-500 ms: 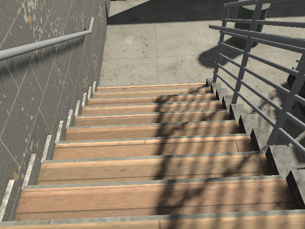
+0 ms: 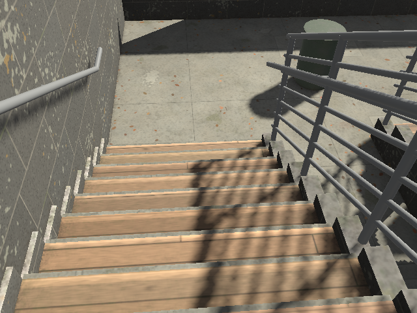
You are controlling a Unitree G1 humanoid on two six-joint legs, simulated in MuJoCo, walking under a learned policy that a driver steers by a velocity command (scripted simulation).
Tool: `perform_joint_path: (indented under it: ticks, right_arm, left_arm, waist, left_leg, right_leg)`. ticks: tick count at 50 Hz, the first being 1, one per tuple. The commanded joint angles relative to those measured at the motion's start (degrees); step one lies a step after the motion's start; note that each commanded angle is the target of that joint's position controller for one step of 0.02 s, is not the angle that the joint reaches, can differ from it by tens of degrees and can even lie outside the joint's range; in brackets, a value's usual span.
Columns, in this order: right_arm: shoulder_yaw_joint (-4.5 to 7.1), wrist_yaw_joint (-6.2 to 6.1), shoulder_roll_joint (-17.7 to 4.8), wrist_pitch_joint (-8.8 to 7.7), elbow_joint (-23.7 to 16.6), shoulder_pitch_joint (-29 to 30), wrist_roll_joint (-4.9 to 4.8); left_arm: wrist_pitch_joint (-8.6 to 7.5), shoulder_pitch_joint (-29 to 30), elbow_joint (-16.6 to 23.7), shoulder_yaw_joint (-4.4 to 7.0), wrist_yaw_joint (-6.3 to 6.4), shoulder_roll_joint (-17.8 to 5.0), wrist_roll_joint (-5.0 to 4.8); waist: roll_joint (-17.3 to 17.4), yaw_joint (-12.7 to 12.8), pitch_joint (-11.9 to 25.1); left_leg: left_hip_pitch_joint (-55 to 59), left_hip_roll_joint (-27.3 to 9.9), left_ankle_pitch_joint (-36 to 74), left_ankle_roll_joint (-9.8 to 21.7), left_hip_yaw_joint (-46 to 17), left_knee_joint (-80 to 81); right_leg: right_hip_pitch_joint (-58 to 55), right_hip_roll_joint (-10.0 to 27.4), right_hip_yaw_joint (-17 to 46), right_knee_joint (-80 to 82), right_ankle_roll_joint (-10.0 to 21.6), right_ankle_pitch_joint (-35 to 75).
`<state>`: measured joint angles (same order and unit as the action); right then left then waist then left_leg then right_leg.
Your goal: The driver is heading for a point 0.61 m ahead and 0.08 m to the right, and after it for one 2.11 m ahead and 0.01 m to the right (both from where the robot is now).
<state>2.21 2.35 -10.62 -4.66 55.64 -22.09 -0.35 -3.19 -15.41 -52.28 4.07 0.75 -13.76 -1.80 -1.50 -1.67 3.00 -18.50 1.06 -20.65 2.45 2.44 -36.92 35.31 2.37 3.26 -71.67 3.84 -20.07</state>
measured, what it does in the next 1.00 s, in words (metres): goes down: right foot 0.16 m lower, then left foot 0.16 m lower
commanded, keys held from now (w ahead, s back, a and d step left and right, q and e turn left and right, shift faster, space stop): w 0.78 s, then no key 0.22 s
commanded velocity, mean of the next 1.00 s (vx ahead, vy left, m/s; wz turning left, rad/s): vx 0.46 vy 0.00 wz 0.00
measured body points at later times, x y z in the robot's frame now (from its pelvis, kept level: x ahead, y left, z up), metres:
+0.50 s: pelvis +0.24 -0.10 -0.17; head +0.24 -0.12 +0.28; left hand +0.26 +0.14 -0.31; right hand +0.24 -0.36 -0.32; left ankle +0.16 +0.07 -0.67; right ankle +0.26 -0.18 -0.88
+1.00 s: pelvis +0.47 -0.05 -0.31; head +0.49 -0.04 +0.14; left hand +0.41 +0.19 -0.47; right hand +0.61 -0.27 -0.43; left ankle +0.54 +0.04 -1.05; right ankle +0.32 -0.21 -0.80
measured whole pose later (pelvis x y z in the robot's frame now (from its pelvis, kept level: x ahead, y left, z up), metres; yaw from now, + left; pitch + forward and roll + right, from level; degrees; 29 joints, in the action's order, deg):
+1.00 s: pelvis +0.47 -0.05 -0.31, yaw +0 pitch +2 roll -1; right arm 1.5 3.3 -9.7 -3.0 49.3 -8.5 -0.1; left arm -1.6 -25.2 -58.1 1.4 2.2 -11.6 -2.5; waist -0.8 2.4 0.6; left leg -23.1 0.3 -10.4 2.3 1.4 -29.6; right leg 29.0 -4.4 6.5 -102.6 -1.5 -50.8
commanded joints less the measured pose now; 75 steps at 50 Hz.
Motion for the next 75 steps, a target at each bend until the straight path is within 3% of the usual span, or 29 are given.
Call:
perform_joint_path:
  ticks: [1, 2, 6, 9, 14, 16, 18, 19, 20, 22, 25, 28, 30, 35, 42, 44, 46, 47, 48, 49, 52, 55, 59, 61, 62, 64, 66, 69, 75]
  right_arm:
    - [1.7, -2.12, -8.8, -0.39, -2.85, 1.42, 1.1]
    - [2.08, -2.57, -9.71, -0.51, -2.21, -0.38, 2.15]
    - [1.49, -5.19, -8.2, -1.85, 0.37, -9.33, -1.22]
    - [1.61, -6.07, -8.94, -0.94, -1.07, -5.9, -1.29]
    - [2.1, -6.07, -7.49, 1.86, -0.87, -7.28, -1.38]
    - [1.95, -6.57, -7.0, 2.76, 0.43, -7.24, -0.86]
    - [1.9, -5.58, -6.78, 2.45, 1.71, -7.79, -1.33]
    - [1.62, -4.55, -2.48, 1.34, 2.17, -11.93, -1.63]
    - [1.58, -3.75, -4.31, -0.1, 0.07, -17.43, -2.84]
    - [1.29, -4.86, -5.0, -1.42, -5.55, -8.11, -4.87]
    - [2.29, -6.08, -8.08, 1.76, -5.07, -1.38, -1.88]
    - [2.44, -5.3, -4.66, 1.7, -6.44, 0.49, 0.89]
    - [2.4, -4.16, -4.28, 1.97, -6.41, -0.03, 0.2]
    - [2.01, -1.43, -3.81, 1.39, -11.27, 13.36, 2.17]
    - [0.27, 0.95, -2.36, 1.24, -15.65, 22.07, -0.38]
    - [1.15, 1.99, -4.08, 0.82, -12.52, 14.68, 0.27]
    - [2.78, 1.24, -6.88, 0.72, -5.07, -4.5, 1.19]
    - [2.76, 1.28, -9.22, 1.13, -2.02, -11.86, 1.88]
    - [1.6, 1.2, -9.13, 1.67, -1.94, -11.71, 0.31]
    - [0.81, 0.82, -7.09, 2.79, -2.47, -9.2, -0.34]
    - [-1.0, -0.97, -5.92, 3.98, -3.62, 3.71, 1.2]
    - [-1.87, -1.57, -4.08, 2.44, -3.71, 5.36, 3.27]
    - [-3.37, -4.22, -0.28, 3.95, -1.78, 4.09, 1.09]
    - [-2.59, -3.77, -3.72, 4.24, -0.73, 2.51, 1.12]
    - [-2.49, -3.61, -4.43, 3.64, -1.64, 5.97, 1.92]
    - [-2.48, -3.32, -3.08, 3.01, -2.17, 8.35, -0.18]
    - [-1.96, -3.2, -2.41, 3.91, 0.53, -5.29, -0.75]
    - [-1.21, -4.55, -1.89, 7.3, 0.15, -2.05, -0.49]
    - [-0.75, -4.65, -1.94, 7.75, 1.53, -1.13, 0.14]
  left_arm:
    - [0.91, -2.55, 2.69, 0.37, 0.24, -0.99, 1.31]
    - [0.77, -4.84, 1.21, 0.86, -0.28, -1.96, 1.78]
    - [-1.24, 11.06, 6.81, 1.1, -1.09, -3.94, 1.15]
    - [-1.7, 14.19, 7.88, -0.11, -3.56, -0.5, 2.72]
    - [0.94, 14.04, 10.13, -0.57, -4.24, -1.73, 0.37]
    - [0.44, 4.73, 6.49, 0.25, -3.93, -3.1, 0.31]
    - [-0.3, -15.68, -0.88, 1.69, -4.01, -5.0, 2.18]
    - [-0.68, -21.95, -2.96, 1.0, -4.55, -6.59, 3.47]
    - [0.02, -21.3, -2.47, 1.17, -4.22, -9.08, 1.25]
    - [1.21, -21.29, -5.64, 3.08, -4.35, -13.73, -0.69]
    - [-2.03, 0.07, -0.42, -2.15, -4.41, 0.82, 2.55]
    - [-2.36, -4.02, -3.68, -1.34, -1.38, -3.86, 3.37]
    - [-1.98, -8.77, -5.32, -1.37, -0.14, -4.39, 4.19]
    - [-2.07, -13.8, -6.29, -2.69, 2.47, -1.0, 0.88]
    - [2.08, -16.86, -4.8, -1.37, 3.58, -1.65, 0.14]
    - [2.91, -15.69, -5.63, -1.13, 3.82, -2.62, 1.58]
    - [2.49, -15.23, -6.72, -2.0, 2.72, -0.65, 0.87]
    - [1.36, -22.7, -8.09, -1.89, 0.92, 3.28, 0.12]
    - [0.24, -25.83, -6.21, -2.56, 0.45, 0.57, -1.25]
    - [0.17, -21.06, -3.6, -2.58, 0.58, -1.05, -1.65]
    - [4.6, -5.76, 2.54, -3.85, 3.55, 1.57, -1.62]
    - [5.86, -7.88, 1.51, -1.98, 4.94, -0.29, 0.29]
    - [5.65, -5.38, 2.44, -2.82, 3.06, 4.54, 1.83]
    - [5.82, -5.25, 2.11, -3.31, 1.33, 5.28, 1.69]
    - [6.0, -10.78, -1.21, -2.92, 0.66, 4.28, 2.12]
    - [6.11, -11.32, -1.62, -2.73, 0.59, 4.38, 3.69]
    - [6.24, -5.15, 0.27, -1.6, 1.33, -1.92, 2.25]
    - [6.7, -3.06, 0.25, -1.91, 0.78, 0.75, 0.67]
    - [5.28, -4.82, -1.86, -2.01, 1.39, 0.49, 1.2]
  waist:
    - [5.66, 3.24, -5.05]
    - [4.36, 3.42, -2.16]
    - [5.75, -1.8, -4.5]
    - [4.81, -2.77, -4.96]
    - [7.81, -4.48, -8.43]
    - [6.34, -0.41, -5.71]
    - [-0.02, 9.71, 0.68]
    - [-13.92, 10.4, 6.22]
    - [-24.26, 6.44, 9.33]
    - [-15.55, 5.24, 9.06]
    - [1.39, -1.8, -6.82]
    - [-6.76, -2.19, -6.72]
    - [-5.6, -2.34, -3.15]
    - [-0.81, 2.45, -6.29]
    - [-1.46, 9.08, -10.35]
    - [-3.02, 6.1, -6.35]
    - [3.85, -2.48, -0.53]
    - [16.52, -2.5, 8.19]
    - [19.98, -1.67, 17.64]
    - [16.39, -2.15, 20.46]
    - [1.84, 2.49, 5.28]
    - [2.82, 4.85, -2.22]
    - [9.5, 5.66, 0.81]
    - [13.38, 5.44, 3.98]
    - [11.52, 7.66, 4.1]
    - [7.97, 8.13, -3.67]
    - [-6.17, -0.22, -5.12]
    - [-4.52, -0.33, -9.36]
    - [-1.49, 0.2, -6.84]
  left_leg:
    - [-3.87, -14.02, 20.55, 12.39, -16.23, 19.49]
    - [-2.36, -14.12, 26.42, 12.47, -14.97, 15.45]
    - [14.54, -15.51, 15.24, 9.53, -17.44, 10.53]
    - [-7.15, -8.25, 1.63, 6.15, -6.65, 8.45]
    - [0.42, -10.6, -4.68, 4.38, -9.99, -5.65]
    - [2.94, -10.92, -1.36, 3.02, -10.22, -19.47]
    - [-6.48, -3.98, 2.32, 1.44, -4.89, -48.08]
    - [-25.51, 3.12, -31.38, -0.23, -6.87, -74.55]
    - [-35.2, 0.83, -26.73, 0.24, -13.68, -77.34]
    - [-47.94, -1.01, -13.96, -0.46, -10.94, -78.08]
    - [-38.02, -8.84, 7.67, 1.75, -13.39, -54.8]
    - [-28.77, -8.96, 16.91, -1.04, -9.71, -35.91]
    - [-28.17, -8.74, 22.46, -1.75, -9.5, -34.76]
    - [-22.42, -5.52, 52.81, 0.32, -7.37, -5.06]
    - [-19.65, -5.03, 41.32, -1.78, -6.48, 13.64]
    - [-6.89, -3.72, 44.8, -1.01, -2.86, 10.9]
    - [14.29, -5.45, 56.9, 1.83, -0.47, 20.96]
    - [40.77, -16.6, 85.52, 9.2, -9.87, 1.63]
    - [48.19, -23.83, 92.61, 14.75, -18.42, -5.07]
    - [45.66, -25.24, 78.33, 16.61, -20.42, -2.51]
    - [12.67, -26.36, 34.48, 18.16, -28.91, 14.36]
    - [-4.54, -18.13, 29.57, 13.69, -20.87, 13.31]
    - [-5.66, -7.61, 37.06, 7.36, -4.61, 12.33]
    - [-7.91, -9.96, 33.77, 8.71, -6.28, 12.82]
    - [-16.02, -10.89, 28.44, 9.84, -6.84, 11.79]
    - [-18.32, -8.69, 23.29, 7.36, -6.85, 10.63]
    - [-9.84, -2.11, 3.2, 1.1, -5.91, 8.88]
    - [-0.98, -0.05, -1.27, -0.54, -2.69, 10.31]
    - [4.36, -1.81, 4.47, -0.93, -3.29, 12.97]
  right_leg:
    - [3.02, 4.38, 0.18, 10.03, -1.33, 7.95]
    - [1.24, 3.84, -0.22, 8.04, -1.09, 15.25]
    - [18.51, 5.42, 4.53, 25.24, 0.0, 29.28]
    - [-7.57, -0.9, -3.66, 39.22, -0.2, 51.11]
    - [-6.09, 2.45, 0.42, 45.84, -0.07, 41.69]
    - [-13.63, 4.9, 0.16, 51.33, 0.47, 45.2]
    - [-38.24, 3.0, -3.62, 51.25, 2.81, 42.08]
    - [-54.77, 9.2, 1.26, 33.6, 5.12, 57.8]
    - [-57.86, 13.2, 9.47, 28.82, 5.77, 57.69]
    - [-50.61, 23.94, 34.77, 47.52, 15.8, 5.84]
    - [-16.06, 18.31, 28.95, 47.0, 10.48, 3.65]
    - [-7.59, 9.82, 15.2, 49.8, 9.22, 19.16]
    - [-11.53, 10.9, 15.99, 47.71, 11.26, 24.13]
    - [-9.9, 4.84, 6.9, 40.5, 6.53, 6.28]
    - [-20.43, 3.94, 8.55, 22.57, 7.04, 8.97]
    - [-16.44, 5.06, 9.37, 13.32, 6.61, 16.92]
    - [-13.19, -2.14, 2.9, -8.91, 2.66, 14.01]
    - [8.94, -11.15, 2.58, -35.6, -2.35, -28.93]
    - [16.97, -8.67, 8.13, -46.86, -5.94, -36.02]
    - [19.11, -5.06, 9.94, -45.47, -7.52, -34.81]
    - [14.2, 1.13, 4.07, -33.56, -8.44, -20.49]
    - [8.64, -0.15, 7.14, -22.47, -5.98, -2.78]
    - [-8.79, 0.54, 0.38, 23.38, -6.29, 14.13]
    - [-21.22, -1.66, -2.59, 24.4, -7.28, 11.42]
    - [-30.68, -0.89, -2.07, 17.96, -6.61, 22.12]
    - [-28.48, -0.42, -1.11, 27.82, -4.06, 19.19]
    - [-23.92, 3.01, 3.29, 39.35, -0.98, 25.38]
    - [-10.84, 1.56, 4.01, 48.68, -1.32, -3.29]
    - [-16.58, 0.34, 2.26, 49.62, -2.23, 5.49]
